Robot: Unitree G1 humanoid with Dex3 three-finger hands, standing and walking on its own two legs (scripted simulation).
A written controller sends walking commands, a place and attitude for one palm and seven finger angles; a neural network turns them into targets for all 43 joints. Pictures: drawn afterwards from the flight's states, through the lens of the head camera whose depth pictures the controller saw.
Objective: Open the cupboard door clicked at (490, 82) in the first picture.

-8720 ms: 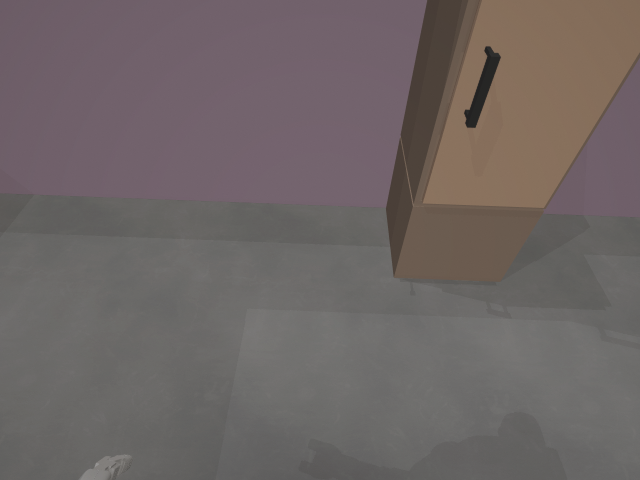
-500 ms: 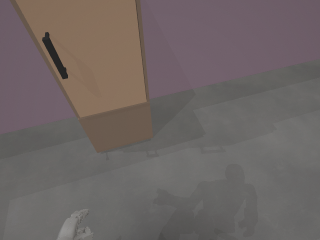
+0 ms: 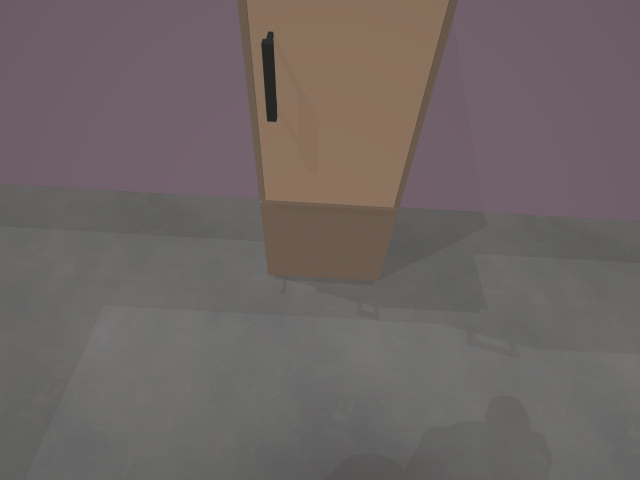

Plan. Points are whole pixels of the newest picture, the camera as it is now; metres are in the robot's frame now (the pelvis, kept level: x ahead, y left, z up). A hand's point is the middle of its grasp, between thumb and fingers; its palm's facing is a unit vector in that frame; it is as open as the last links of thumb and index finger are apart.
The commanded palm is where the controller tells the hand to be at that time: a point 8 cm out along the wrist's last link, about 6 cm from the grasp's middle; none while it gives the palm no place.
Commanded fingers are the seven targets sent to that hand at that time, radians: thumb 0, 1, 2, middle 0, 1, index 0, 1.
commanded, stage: take the last steps up to it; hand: left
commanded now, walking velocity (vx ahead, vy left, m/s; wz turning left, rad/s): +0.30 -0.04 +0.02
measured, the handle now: (271, 78) +0.84 +0.19 +0.06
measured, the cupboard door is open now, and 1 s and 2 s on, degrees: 0 0 0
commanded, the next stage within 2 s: come to a stop and stand still in 0.88 s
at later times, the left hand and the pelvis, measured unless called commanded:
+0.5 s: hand (195, 453) +0.17 +0.20 -0.16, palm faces -0.05 -0.99 -0.15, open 7.4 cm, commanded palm none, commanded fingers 0.00 0.90 0.90 -0.20 -0.30 -0.20 -0.30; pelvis +0.10 +0.02 +0.01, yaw -1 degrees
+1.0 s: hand (247, 386) +0.27 +0.14 -0.16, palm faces +0.07 -0.97 -0.21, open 7.2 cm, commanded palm none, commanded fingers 0.00 0.90 0.90 -0.20 -0.30 -0.20 -0.30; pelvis +0.26 -0.04 +0.01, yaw +1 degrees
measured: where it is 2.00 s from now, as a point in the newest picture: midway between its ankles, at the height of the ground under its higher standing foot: outside the picture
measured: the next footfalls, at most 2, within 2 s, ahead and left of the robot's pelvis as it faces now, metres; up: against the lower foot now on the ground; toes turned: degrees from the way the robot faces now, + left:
right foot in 0.66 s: +0.29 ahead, -0.13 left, +0.00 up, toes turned -9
left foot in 1.08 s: +0.38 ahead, +0.08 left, +0.00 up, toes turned +7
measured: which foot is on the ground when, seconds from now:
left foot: down 0.00-0.66, up 0.68-1.00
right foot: down 0.00-0.00, up 0.02-0.64, down 0.66-1.00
